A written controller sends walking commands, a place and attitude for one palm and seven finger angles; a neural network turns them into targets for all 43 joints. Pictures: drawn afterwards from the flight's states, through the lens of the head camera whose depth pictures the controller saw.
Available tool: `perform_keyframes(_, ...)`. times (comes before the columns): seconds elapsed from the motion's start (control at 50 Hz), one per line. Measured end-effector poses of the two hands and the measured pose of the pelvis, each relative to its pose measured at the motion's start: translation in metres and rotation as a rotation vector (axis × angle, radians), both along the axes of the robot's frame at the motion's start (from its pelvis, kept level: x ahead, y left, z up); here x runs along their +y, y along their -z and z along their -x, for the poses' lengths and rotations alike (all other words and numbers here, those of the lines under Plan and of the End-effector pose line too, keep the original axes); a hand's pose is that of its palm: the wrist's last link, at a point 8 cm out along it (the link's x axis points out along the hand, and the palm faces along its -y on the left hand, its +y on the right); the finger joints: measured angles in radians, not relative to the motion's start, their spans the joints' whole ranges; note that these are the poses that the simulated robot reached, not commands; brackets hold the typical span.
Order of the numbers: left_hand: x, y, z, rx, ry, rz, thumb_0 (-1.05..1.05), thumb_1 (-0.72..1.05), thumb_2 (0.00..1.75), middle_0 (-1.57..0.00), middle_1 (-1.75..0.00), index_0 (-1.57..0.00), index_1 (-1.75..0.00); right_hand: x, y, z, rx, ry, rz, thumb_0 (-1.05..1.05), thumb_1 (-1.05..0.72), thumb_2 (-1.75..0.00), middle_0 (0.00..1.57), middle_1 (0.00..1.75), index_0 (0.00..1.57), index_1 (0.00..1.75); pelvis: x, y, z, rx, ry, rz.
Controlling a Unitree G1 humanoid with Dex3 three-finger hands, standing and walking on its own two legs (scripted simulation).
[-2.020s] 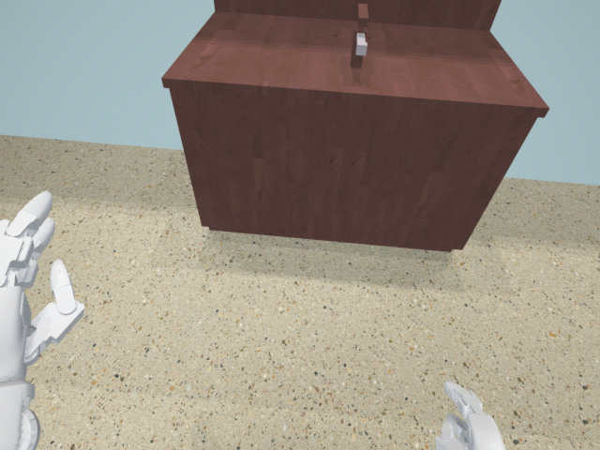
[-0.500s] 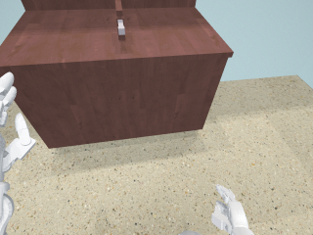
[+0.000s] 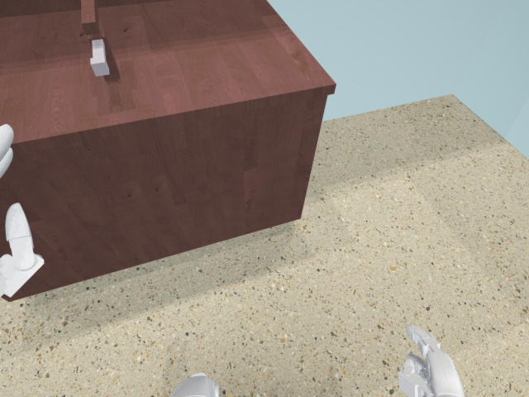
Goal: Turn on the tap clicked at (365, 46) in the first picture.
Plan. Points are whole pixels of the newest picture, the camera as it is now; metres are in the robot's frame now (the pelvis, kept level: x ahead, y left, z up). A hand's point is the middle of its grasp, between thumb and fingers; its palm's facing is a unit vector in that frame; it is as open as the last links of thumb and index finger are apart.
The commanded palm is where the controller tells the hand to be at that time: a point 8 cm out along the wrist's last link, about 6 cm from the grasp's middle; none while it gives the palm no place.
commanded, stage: take the last steps up to it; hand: left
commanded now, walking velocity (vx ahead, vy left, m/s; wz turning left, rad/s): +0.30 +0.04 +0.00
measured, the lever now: (100, 66) +0.72 +0.37 +0.09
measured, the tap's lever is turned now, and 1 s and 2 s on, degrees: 0 0 0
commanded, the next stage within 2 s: come to a stop and stand still in 1.16 s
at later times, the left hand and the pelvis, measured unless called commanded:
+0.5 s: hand (87, 174) +0.32 +0.21 +0.20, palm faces +0.44 -0.78 -0.44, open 7.4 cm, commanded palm +0.27 +0.26 +0.19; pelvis +0.11 -0.02 +0.00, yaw +0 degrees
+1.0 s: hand (117, 106) +0.44 +0.21 +0.20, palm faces +0.41 -0.81 -0.42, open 7.5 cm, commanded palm +0.39 +0.25 +0.19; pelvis +0.22 -0.02 +0.00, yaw -1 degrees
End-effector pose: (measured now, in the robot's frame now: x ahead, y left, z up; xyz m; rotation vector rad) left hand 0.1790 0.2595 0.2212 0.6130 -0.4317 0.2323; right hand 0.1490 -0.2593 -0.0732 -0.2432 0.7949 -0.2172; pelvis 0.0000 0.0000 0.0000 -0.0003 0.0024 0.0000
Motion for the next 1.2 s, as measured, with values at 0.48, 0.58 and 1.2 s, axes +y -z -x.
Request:
perform_keyframes(0.48,-0.011,0.01,-0.098,-0.008,-0.115,0.068,0.02,0.89,0.9,-0.21,-0.3,-0.21,-0.3,0.038,0.032,-0.102,-0.005,-0.086,-0.168,0.01,-0.9,-0.9,0.2,0.3,0.2,0.3,-0.022,0.006,-0.107,-0.033,-0.008,0.009)
perform_keyframes(0.58,-0.003,0.019,-0.122,0.053,-0.18,0.124,0.01,0.89,0.9,-0.21,-0.3,-0.21,-0.3,0.006,0.023,-0.12,0.053,-0.054,-0.103,0.01,-0.91,-0.9,0.2,0.3,0.2,0.3,-0.025,-0.006,-0.13,-0.013,-0.003,-0.013)
perform_keyframes(1.2,-0.036,0.028,-0.244,0.083,-0.16,0.142,0.02,0.88,0.9,-0.21,-0.3,-0.21,-0.3,-0.007,0.034,-0.243,0.044,-0.072,-0.132,0.01,-0.91,-0.9,0.2,0.3,0.2,0.3,-0.048,0.0,-0.25,-0.034,0.006,-0.018)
